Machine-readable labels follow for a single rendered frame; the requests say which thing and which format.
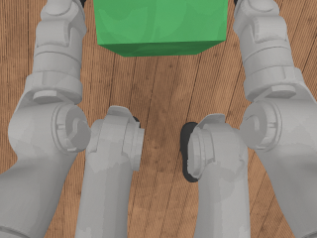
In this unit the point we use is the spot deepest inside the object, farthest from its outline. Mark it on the right robot shin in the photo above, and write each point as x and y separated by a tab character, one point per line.
216	118

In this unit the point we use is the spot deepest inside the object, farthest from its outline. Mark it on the robot left upper arm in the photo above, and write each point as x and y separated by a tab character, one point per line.
46	139

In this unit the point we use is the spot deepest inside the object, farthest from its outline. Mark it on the carton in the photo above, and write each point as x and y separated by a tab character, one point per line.
157	28

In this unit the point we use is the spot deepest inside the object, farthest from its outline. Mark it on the left robot foot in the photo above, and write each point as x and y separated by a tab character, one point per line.
137	120

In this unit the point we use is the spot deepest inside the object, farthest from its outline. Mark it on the robot right forearm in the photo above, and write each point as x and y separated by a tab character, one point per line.
266	53

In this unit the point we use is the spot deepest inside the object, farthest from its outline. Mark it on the robot left forearm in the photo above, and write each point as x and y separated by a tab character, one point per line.
57	56

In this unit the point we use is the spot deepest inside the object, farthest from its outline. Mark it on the robot right upper arm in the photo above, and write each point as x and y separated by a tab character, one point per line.
283	133

